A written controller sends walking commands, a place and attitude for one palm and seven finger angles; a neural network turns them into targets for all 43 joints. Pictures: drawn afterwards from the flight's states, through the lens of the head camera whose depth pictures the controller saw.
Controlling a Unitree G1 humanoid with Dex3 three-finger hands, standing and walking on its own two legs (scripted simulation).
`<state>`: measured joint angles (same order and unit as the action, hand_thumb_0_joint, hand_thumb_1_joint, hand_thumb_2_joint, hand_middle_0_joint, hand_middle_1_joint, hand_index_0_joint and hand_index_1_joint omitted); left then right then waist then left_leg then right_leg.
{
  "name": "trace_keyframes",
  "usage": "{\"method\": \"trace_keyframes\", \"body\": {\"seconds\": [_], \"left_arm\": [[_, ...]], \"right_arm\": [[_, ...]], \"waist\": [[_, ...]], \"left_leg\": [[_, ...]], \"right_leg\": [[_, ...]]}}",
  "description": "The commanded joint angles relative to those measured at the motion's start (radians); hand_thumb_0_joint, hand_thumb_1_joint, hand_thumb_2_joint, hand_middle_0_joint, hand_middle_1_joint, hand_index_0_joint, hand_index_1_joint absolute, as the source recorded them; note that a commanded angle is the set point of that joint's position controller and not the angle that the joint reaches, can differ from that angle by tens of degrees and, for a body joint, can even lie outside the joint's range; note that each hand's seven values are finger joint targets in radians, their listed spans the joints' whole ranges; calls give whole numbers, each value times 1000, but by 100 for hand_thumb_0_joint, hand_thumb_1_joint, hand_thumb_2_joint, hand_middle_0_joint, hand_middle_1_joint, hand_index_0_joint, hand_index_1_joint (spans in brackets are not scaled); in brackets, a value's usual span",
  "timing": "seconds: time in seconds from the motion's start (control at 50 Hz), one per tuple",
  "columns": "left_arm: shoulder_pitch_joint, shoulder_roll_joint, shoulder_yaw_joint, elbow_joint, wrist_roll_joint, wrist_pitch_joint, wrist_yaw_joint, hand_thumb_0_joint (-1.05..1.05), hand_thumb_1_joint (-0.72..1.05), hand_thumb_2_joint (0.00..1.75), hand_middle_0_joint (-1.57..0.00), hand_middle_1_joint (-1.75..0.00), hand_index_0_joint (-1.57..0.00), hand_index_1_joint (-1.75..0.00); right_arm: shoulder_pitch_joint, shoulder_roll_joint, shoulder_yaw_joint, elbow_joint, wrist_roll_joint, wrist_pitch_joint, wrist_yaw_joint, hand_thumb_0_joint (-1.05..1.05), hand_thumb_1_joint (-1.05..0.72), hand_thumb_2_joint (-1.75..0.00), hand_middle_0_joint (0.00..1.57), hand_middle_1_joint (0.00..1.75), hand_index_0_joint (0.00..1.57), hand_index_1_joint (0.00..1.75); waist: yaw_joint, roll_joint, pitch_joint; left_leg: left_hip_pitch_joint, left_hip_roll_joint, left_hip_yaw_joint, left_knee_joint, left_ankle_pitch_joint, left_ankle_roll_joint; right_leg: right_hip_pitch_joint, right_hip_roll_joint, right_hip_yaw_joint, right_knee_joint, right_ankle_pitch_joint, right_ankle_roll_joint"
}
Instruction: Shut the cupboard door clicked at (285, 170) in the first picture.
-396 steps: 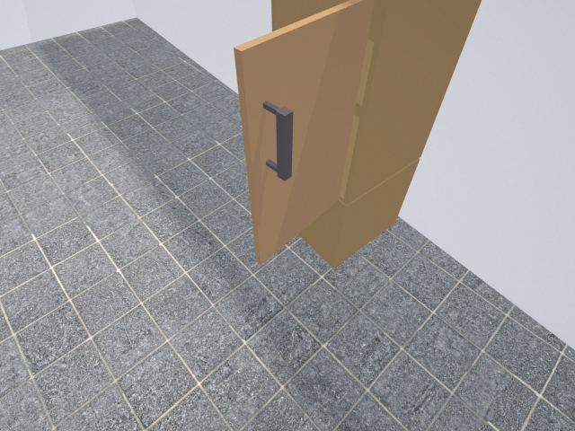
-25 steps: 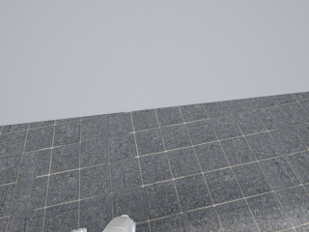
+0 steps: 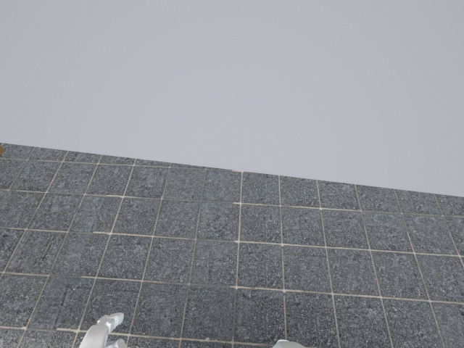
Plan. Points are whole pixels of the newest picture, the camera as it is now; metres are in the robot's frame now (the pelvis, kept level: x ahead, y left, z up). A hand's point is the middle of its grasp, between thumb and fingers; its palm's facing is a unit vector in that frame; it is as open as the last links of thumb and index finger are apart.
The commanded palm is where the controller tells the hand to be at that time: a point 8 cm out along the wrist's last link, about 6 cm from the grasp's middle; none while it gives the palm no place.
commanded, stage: walk to a spot facing it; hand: left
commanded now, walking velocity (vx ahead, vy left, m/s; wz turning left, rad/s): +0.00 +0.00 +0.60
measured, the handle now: out of the picture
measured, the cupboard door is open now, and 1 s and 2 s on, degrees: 97 97 97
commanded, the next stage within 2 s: none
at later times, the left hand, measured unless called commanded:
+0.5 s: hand out of the picture -0.05 +0.20 -0.18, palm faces +0.40 -0.88 -0.24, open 7.4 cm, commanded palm none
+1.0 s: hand (109, 306) +0.20 +0.26 -0.15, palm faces +0.50 -0.84 -0.22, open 7.4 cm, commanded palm none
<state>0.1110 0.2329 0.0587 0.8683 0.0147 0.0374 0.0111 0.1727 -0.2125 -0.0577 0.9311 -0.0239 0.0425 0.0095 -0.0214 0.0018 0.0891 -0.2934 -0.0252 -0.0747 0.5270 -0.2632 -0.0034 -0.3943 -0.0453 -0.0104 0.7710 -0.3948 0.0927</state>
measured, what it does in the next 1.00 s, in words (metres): walks ahead, turning left: right foot, then left foot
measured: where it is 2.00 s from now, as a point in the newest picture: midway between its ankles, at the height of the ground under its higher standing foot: (160, 267)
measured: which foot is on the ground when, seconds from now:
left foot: down 0.00-0.04, up 0.06-0.48, down 0.50-0.94, up 0.96-1.00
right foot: up 0.00-0.02, down 0.04-0.50, up 0.52-0.92, down 0.94-1.00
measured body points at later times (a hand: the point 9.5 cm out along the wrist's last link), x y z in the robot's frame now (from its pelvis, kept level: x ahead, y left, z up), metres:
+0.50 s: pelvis +0.02 -0.01 -0.01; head +0.06 +0.03 +0.44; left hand -0.07 +0.24 -0.16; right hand +0.24 -0.20 -0.13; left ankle -0.02 +0.09 -0.73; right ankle +0.01 -0.13 -0.73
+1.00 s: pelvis +0.18 +0.03 -0.01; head +0.23 +0.04 +0.43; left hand +0.18 +0.30 -0.13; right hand +0.27 -0.19 -0.17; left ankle +0.00 +0.09 -0.70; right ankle +0.28 -0.03 -0.74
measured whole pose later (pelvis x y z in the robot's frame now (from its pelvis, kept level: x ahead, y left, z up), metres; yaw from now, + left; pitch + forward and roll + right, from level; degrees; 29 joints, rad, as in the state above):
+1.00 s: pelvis +0.18 +0.03 -0.01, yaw +34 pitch +0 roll +1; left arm 0.08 0.18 0.04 0.89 0.03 -0.06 -0.03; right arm 0.35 -0.19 -0.06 1.07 -0.01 -0.01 0.01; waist -0.05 0.02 0.10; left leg -0.22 0.00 -0.04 0.87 -0.51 0.01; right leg -0.40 -0.08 -0.13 0.65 -0.26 -0.03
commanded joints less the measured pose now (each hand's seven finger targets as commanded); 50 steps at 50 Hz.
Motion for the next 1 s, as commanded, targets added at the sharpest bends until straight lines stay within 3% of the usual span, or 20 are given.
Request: {"method": "trace_keyframes", "body": {"seconds": [0.0,0.02,0.04,0.06,0.14,0.24,0.36,0.44,0.46,0.48,0.5,0.56,0.6,0.8,0.88,0.9,0.92,0.94,0.96,0.98], "left_arm": [[161,141,39,-48,0,-47,14,0,90,90,-20,-30,-20,-30],[189,236,59,-44,18,-55,24,0,90,90,-20,-30,-20,-30],[182,240,44,-48,10,-51,24,0,90,90,-20,-30,-20,-30],[145,197,46,-51,7,-52,33,0,90,90,-20,-30,-20,-30],[62,109,15,-72,2,-59,26,0,90,90,-20,-30,-20,-30],[153,137,30,-35,9,-60,28,0,90,90,-20,-30,-20,-30],[217,180,50,27,19,-71,8,0,90,90,-20,-30,-20,-30],[167,205,62,40,8,-76,-12,0,90,90,-20,-30,-20,-30],[142,171,57,29,3,-75,-22,0,90,90,-20,-30,-20,-30],[68,97,36,-42,-4,-74,-38,0,90,90,-20,-30,-20,-30],[-55,115,27,-95,12,-69,-34,0,90,90,-20,-30,-20,-30],[-13,108,35,-35,12,-64,-39,0,90,90,-20,-30,-20,-30],[56,97,33,5,16,-57,-46,0,90,90,-20,-30,-20,-30],[-82,63,14,-55,5,-66,-52,0,90,90,-20,-30,-20,-30],[50,78,30,-19,7,-82,-50,0,90,90,-20,-30,-20,-30],[192,120,45,22,10,-95,-44,0,90,90,-20,-30,-20,-30],[362,231,75,66,22,-106,-29,0,90,90,-20,-30,-20,-30],[408,274,73,71,10,-101,-21,0,90,90,-20,-30,-20,-30],[320,222,68,60,6,-98,-10,0,90,90,-20,-30,-20,-30],[224,156,49,38,8,-98,-8,0,90,90,-20,-30,-20,-30]], "right_arm": [[-42,-172,-63,-98,15,-16,-8,0,-90,-90,20,30,20,30],[-29,-104,-54,-120,21,-17,-1,0,-90,-90,20,30,20,30],[-42,-131,-57,-120,9,-11,1,0,-90,-90,20,30,20,30],[-40,-130,-64,-109,8,1,-1,0,-90,-90,20,30,20,30],[-21,-96,-46,-56,7,20,22,0,-90,-90,20,30,20,30],[-93,-75,-31,-66,10,20,25,0,-90,-90,20,30,20,30],[-176,-64,-19,-106,9,-5,42,0,-90,-90,20,30,20,30],[-42,-99,-22,-79,1,-33,35,0,-90,-90,20,30,20,30],[71,-170,-44,-49,-2,-40,29,0,-90,-90,20,30,20,30],[193,-310,-78,-29,-15,-47,17,0,-90,-90,20,30,20,30],[270,-324,-77,8,-6,-47,4,0,-90,-90,20,30,20,30],[93,-222,-45,-45,-1,-68,-13,0,-90,-90,20,30,20,30],[66,-191,-31,-44,2,-86,-13,0,-90,-90,20,30,20,30],[145,-179,-38,22,0,-99,-9,0,-90,-90,20,30,20,30],[113,-173,-40,34,-2,-94,-14,0,-90,-90,20,30,20,30],[101,-151,-38,32,7,-98,-13,0,-90,-90,20,30,20,30],[130,-79,-27,14,19,-106,-4,0,-90,-90,20,30,20,30],[115,-76,-25,-15,19,-105,-3,0,-90,-90,20,30,20,30],[99,-89,-34,-3,15,-93,-1,0,-90,-90,20,30,20,30],[52,-84,-36,3,8,-85,4,0,-90,-90,20,30,20,30]], "waist": [[74,36,-175],[85,-274,-184],[84,-251,-162],[62,-308,-159],[6,-201,-90],[49,-161,-108],[89,-195,-79],[-2,-104,-119],[-65,48,-167],[-139,365,-169],[-161,222,-149],[-45,143,-49],[-3,107,-38],[-15,120,-16],[57,92,-55],[122,22,-114],[181,-258,-252],[177,-351,-282],[145,-357,-215],[106,-227,-109]], "left_leg": [[-141,117,-175,56,203,51],[-314,-45,28,299,-223,-36],[-302,-25,19,532,-378,-39],[-300,7,-8,653,-352,-38],[-290,56,55,716,-121,-73],[-264,63,117,489,-169,-80],[-189,78,186,254,-212,-42],[129,30,256,-32,-80,-3],[338,107,111,-134,-94,50],[493,414,-371,-225,-15,194],[466,484,-444,-255,36,261],[231,352,-255,-311,-88,185],[205,280,-136,-308,82,157],[178,244,-74,-287,209,173],[49,205,-80,-139,184,132],[-71,141,-41,52,170,96],[-267,13,87,389,-82,36],[-363,-6,76,629,-356,28],[-382,60,22,766,-267,29],[-395,107,15,809,-136,23]], "right_leg": [[400,-75,55,-405,228,-40],[485,-366,328,-470,349,-150],[364,-465,339,-468,446,-235],[310,-436,335,-465,476,-244],[270,-267,5,-425,588,-174],[371,-310,-51,-399,667,-197],[359,-389,-39,-456,299,-203],[215,-348,-171,-264,268,-134],[37,-276,-235,-21,223,-75],[-317,-102,-246,307,-207,-2],[-429,-106,-80,418,-219,-21],[-356,-135,8,438,13,-19],[-300,-116,-4,402,107,-11],[-164,-65,-56,-32,194,2],[183,1,-96,-204,219,-27],[429,-33,-44,-272,216,-49],[697,-314,246,-365,133,-130],[676,-483,480,-492,94,-195],[543,-485,493,-555,-77,-184],[398,-443,387,-574,-141,-178]]}}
